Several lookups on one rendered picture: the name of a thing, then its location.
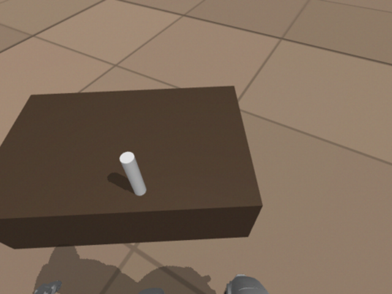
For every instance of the can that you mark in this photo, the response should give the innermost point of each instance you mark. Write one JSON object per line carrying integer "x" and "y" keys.
{"x": 132, "y": 171}

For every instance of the left robot hand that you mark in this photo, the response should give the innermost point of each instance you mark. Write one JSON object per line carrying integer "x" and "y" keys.
{"x": 50, "y": 288}

